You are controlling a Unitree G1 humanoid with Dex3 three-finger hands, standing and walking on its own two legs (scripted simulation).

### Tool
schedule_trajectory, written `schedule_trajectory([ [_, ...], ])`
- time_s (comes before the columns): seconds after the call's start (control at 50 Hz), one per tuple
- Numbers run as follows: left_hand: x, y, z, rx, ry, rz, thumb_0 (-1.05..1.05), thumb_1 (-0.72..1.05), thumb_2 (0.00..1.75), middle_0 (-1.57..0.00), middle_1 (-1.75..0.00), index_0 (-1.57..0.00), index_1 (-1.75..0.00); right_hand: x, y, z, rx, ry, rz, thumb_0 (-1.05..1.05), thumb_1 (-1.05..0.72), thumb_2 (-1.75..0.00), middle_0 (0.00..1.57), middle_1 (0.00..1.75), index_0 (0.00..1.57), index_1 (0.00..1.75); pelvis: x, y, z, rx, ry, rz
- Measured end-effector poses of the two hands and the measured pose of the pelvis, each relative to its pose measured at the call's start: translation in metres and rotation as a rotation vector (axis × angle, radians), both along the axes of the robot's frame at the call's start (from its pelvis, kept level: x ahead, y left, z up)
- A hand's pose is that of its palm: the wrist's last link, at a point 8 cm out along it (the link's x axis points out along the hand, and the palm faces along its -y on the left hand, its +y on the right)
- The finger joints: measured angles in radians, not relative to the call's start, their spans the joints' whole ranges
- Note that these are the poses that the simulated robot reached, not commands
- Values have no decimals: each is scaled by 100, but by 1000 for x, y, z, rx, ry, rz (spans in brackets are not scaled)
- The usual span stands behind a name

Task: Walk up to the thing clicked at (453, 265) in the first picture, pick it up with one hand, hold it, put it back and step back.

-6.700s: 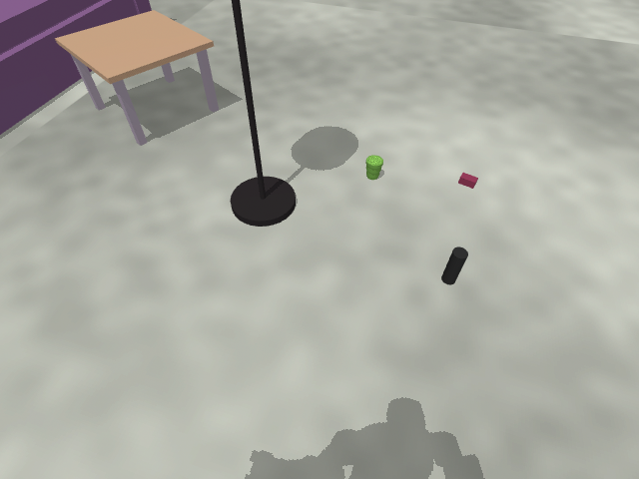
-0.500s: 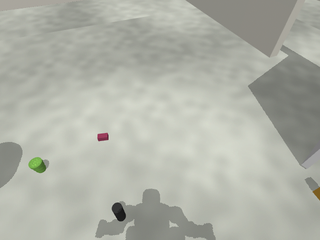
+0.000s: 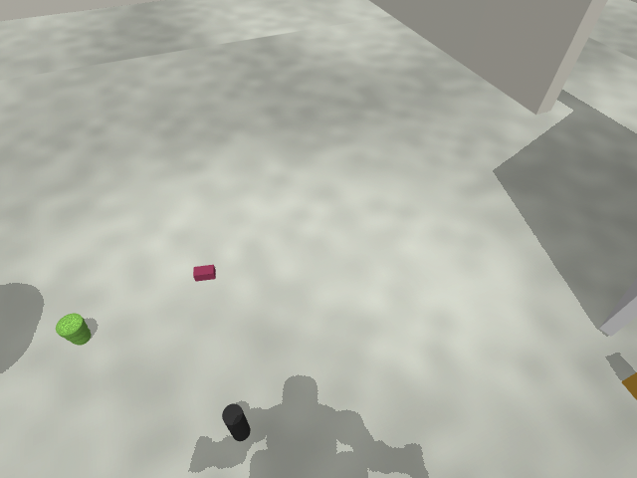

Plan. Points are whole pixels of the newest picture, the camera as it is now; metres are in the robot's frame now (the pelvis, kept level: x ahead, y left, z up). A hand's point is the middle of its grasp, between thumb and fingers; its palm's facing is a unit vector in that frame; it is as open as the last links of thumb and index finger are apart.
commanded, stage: go down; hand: left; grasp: from the side
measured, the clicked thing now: (237, 423) +0.37 +0.24 -0.70
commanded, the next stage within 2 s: none
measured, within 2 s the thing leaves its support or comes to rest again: neither
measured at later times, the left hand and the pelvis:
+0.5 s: hand out of the picture +0.14 +0.28 -0.18, palm faces +0.06 -0.94 -0.34, open 16.0 cm; pelvis -0.01 +0.01 -0.04, yaw +1 degrees
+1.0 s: hand out of the picture +0.13 +0.29 -0.20, palm faces +0.08 -0.94 -0.33, open 17.3 cm; pelvis -0.01 +0.02 -0.09, yaw +2 degrees
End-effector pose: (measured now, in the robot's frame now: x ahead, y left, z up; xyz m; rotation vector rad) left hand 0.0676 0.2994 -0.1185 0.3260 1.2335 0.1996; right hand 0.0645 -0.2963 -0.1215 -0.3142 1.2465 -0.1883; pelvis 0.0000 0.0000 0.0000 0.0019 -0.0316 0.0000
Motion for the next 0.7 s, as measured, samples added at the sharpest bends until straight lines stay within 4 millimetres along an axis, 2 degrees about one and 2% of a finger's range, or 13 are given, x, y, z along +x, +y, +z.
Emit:
schedule_trajectory([
  [0.04, 8, -2, 1, -4, -47, 21, 1, 88, 88, -21, -27, -21, -27, 4, 3, 0, -1, -45, -4, 0, -92, -90, 21, 30, 21, 30, -2, 1, -2, -1, 23, 10],
  [0.1, 29, -4, -2, -14, -108, 45, 1, 80, 79, -18, -21, -18, -21, 9, 13, -1, 11, -106, 8, 0, -94, -90, 21, 30, 20, 30, -8, 1, -6, -2, 59, 21],
  [0.18, 58, 1, -8, -18, -147, 26, 1, 61, 60, -11, -14, -11, -14, 13, 28, -7, 36, -152, 8, 0, -96, -91, 21, 30, 20, 30, -13, 1, -15, -2, 116, 19],
  [0.24, 70, 7, -7, -6, -172, 15, 1, 45, 46, -8, -11, -8, -11, 15, 38, -10, 56, -181, -6, 0, -96, -91, 21, 30, 21, 30, -12, 3, -20, -2, 137, 13],
  [0.36, 69, 17, -10, 5, -141, 26, 1, 11, 25, -6, -8, -7, -8, 24, 51, -13, 75, -244, -10, 1, -93, -90, 21, 30, 21, 30, -8, 8, -28, -7, 168, 11],
  [0.5, 63, 22, -23, -10, -152, 34, 0, -24, 12, -7, -8, -7, -8, 47, 54, -17, 47, -329, 25, 1, -88, -89, 21, 30, 21, 30, -6, 15, -45, -16, 214, 14],
  [0.6, 61, 23, -30, -17, -173, 31, 0, -40, 7, -8, -8, -8, -8, 66, 57, -20, 24, -387, 49, 1, -86, -88, 21, 30, 21, 30, -5, 18, -57, -25, 239, 19],
  [0.7, 58, 26, -34, -18, -176, 33, 0, -49, 5, -9, -8, -9, -8, 81, 63, -21, 11, -440, 70, 1, -84, -88, 21, 30, 21, 30, -4, 19, -67, -35, 262, 24],
])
